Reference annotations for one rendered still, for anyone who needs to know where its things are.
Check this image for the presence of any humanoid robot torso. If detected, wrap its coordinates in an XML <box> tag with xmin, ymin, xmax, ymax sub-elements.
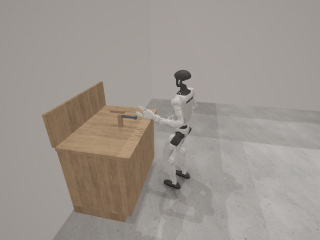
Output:
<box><xmin>173</xmin><ymin>88</ymin><xmax>193</xmax><ymax>139</ymax></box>

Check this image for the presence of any robot left hand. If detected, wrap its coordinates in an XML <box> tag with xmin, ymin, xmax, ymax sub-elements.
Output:
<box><xmin>136</xmin><ymin>105</ymin><xmax>155</xmax><ymax>120</ymax></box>

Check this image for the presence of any right robot upper arm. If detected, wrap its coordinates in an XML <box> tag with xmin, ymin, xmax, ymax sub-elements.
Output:
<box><xmin>188</xmin><ymin>88</ymin><xmax>197</xmax><ymax>112</ymax></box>

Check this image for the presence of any tap lever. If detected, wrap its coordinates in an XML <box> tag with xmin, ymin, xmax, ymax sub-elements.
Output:
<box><xmin>121</xmin><ymin>115</ymin><xmax>137</xmax><ymax>120</ymax></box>

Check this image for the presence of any counter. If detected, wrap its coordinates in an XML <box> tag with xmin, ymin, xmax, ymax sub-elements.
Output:
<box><xmin>42</xmin><ymin>81</ymin><xmax>157</xmax><ymax>222</ymax></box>

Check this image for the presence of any left robot upper arm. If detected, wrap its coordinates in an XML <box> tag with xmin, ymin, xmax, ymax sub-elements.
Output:
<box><xmin>171</xmin><ymin>95</ymin><xmax>184</xmax><ymax>128</ymax></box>

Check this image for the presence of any robot left forearm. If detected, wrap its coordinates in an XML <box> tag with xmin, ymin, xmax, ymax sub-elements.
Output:
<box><xmin>153</xmin><ymin>114</ymin><xmax>182</xmax><ymax>128</ymax></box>

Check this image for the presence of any left robot foot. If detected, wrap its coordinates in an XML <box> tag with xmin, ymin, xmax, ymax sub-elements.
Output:
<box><xmin>163</xmin><ymin>179</ymin><xmax>181</xmax><ymax>189</ymax></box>

